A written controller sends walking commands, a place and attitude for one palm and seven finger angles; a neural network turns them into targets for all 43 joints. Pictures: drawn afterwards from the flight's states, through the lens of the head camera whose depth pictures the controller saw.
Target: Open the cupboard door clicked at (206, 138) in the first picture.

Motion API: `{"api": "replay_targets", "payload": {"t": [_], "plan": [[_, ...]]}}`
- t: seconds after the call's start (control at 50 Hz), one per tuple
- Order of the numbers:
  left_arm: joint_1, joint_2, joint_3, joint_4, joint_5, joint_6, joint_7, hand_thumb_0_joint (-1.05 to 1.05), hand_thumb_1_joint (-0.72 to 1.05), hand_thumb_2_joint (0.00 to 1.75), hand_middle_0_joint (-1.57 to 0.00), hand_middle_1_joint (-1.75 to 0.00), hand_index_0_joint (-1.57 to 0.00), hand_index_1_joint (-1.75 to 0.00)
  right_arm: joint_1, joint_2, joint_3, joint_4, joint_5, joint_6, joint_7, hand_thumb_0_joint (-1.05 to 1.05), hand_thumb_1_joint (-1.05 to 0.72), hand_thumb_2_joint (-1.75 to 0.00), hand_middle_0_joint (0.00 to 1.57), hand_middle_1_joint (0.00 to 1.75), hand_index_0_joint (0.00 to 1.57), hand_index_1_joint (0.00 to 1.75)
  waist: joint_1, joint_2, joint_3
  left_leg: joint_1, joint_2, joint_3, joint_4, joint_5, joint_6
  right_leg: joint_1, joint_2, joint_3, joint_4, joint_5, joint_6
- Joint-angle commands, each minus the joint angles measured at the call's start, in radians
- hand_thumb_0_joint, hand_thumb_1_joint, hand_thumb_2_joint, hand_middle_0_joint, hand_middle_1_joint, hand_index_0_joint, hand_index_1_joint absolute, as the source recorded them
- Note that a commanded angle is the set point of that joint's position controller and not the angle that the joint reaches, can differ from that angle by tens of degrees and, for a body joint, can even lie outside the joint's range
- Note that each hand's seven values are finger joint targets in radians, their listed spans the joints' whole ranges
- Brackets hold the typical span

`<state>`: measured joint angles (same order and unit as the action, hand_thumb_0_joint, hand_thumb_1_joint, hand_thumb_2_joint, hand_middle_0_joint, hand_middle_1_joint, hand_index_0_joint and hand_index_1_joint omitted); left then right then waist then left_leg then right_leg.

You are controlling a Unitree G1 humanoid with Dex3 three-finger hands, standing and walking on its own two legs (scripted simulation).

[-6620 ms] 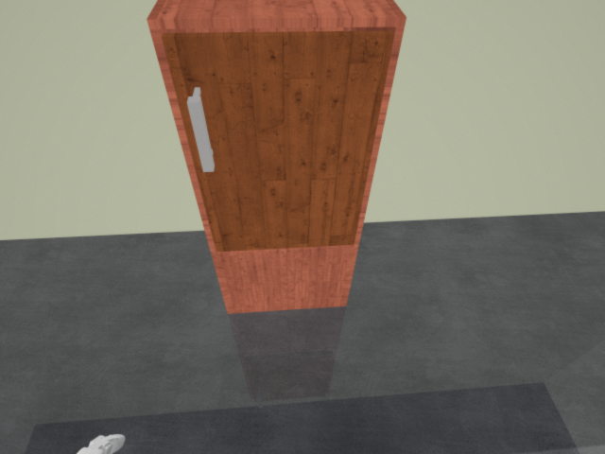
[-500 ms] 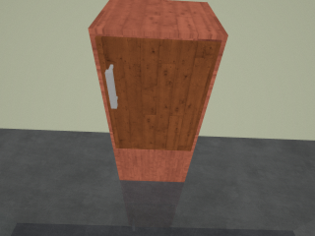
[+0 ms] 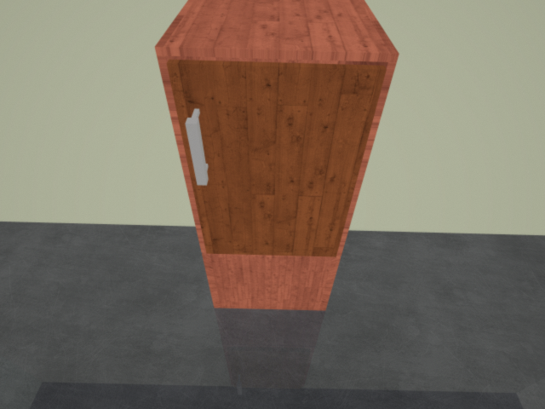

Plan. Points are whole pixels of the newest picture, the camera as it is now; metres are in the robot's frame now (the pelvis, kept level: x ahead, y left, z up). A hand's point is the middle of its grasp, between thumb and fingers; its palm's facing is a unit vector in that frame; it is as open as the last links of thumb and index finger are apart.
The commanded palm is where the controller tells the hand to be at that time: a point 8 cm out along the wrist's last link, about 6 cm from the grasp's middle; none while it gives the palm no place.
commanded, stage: look again from close up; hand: left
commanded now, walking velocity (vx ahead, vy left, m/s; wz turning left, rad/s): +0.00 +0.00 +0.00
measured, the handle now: (199, 148) +0.60 +0.20 +0.05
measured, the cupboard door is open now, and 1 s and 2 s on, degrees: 0 0 0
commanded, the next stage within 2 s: shuffle to correct the standing spot in 0.42 s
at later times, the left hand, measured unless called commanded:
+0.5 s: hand out of the picture -0.01 +0.14 -0.18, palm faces +0.04 -0.99 -0.14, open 7.3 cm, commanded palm none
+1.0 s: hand out of the picture +0.02 +0.12 -0.17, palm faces +0.04 -0.99 -0.15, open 7.4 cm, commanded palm none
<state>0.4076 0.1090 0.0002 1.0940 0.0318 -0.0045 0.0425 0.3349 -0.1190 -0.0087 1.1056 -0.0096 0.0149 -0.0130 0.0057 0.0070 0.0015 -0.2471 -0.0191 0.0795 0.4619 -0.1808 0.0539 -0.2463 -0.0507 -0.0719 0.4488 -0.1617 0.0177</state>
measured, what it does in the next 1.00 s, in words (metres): shifts its weight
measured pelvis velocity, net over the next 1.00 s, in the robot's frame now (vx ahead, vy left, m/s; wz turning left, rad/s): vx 0.06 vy -0.02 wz -0.01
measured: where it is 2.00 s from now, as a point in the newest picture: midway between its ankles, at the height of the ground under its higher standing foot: outside the picture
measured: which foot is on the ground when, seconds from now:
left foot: down 0.00-1.00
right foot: down 0.00-1.00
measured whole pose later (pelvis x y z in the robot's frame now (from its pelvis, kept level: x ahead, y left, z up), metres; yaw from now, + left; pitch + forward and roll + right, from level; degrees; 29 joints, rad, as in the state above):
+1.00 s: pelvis +0.06 -0.02 +0.00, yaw -1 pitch -1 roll +0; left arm 0.39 0.08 -0.01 1.10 0.02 -0.02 0.05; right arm 0.32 -0.11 0.00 1.12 0.00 -0.01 -0.04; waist 0.01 0.00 0.03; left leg -0.17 0.01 0.08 0.45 -0.27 0.02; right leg -0.18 -0.02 -0.07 0.46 -0.25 0.00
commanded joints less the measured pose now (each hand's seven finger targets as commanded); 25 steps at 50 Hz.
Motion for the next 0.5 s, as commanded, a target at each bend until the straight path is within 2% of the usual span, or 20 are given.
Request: {"api": "replay_targets", "payload": {"t": [0.0,0.08,0.1,0.24,0.48], "plan": [[0.080,0.067,0.019,-0.022,-0.004,-0.013,0.008,0.00,0.90,0.90,-0.20,-0.30,-0.20,-0.30,0.061,-0.090,-0.023,-0.025,-0.002,-0.016,-0.007,0.00,-0.90,-0.90,0.20,0.30,0.20,0.30,-0.006,-0.032,0.127,-0.105,0.118,-0.164,-0.175,-0.274,-0.016,-0.049,-0.055,0.101,-0.118,-0.211,-0.022],[0.077,0.068,0.020,-0.025,-0.005,-0.014,0.009,0.00,0.90,0.90,-0.20,-0.30,-0.20,-0.30,0.067,-0.082,-0.021,-0.020,-0.003,-0.017,-0.007,0.00,-0.90,-0.90,0.20,0.30,0.20,0.30,-0.010,-0.002,0.128,-0.102,0.117,-0.156,-0.170,-0.262,-0.019,-0.055,-0.056,0.106,-0.122,-0.207,-0.024],[0.079,0.067,0.020,-0.024,-0.005,-0.015,0.009,0.00,0.90,0.90,-0.20,-0.30,-0.20,-0.30,0.068,-0.079,-0.020,-0.019,-0.003,-0.018,-0.007,0.00,-0.90,-0.90,0.20,0.30,0.20,0.30,-0.008,-0.022,0.124,-0.100,0.115,-0.154,-0.165,-0.248,-0.018,-0.052,-0.058,0.106,-0.120,-0.201,-0.025],[0.069,0.064,0.019,-0.027,-0.009,-0.021,0.009,0.00,0.90,0.90,-0.20,-0.30,-0.20,-0.30,0.073,-0.068,-0.016,-0.013,-0.002,-0.023,-0.009,0.00,-0.90,-0.90,0.20,0.30,0.20,0.30,-0.011,-0.028,0.105,-0.071,0.109,-0.135,-0.139,-0.172,-0.022,-0.040,-0.067,0.114,-0.131,-0.173,-0.032],[0.056,0.058,0.016,-0.022,-0.011,-0.019,0.010,0.00,0.90,0.90,-0.20,-0.30,-0.20,-0.30,0.068,-0.071,-0.012,-0.003,0.000,-0.030,-0.012,0.00,-0.90,-0.90,0.20,0.30,0.20,0.30,-0.004,0.010,0.097,-0.065,0.125,-0.151,-0.168,-0.145,-0.023,0.017,-0.060,0.088,-0.104,-0.059,-0.029]]}}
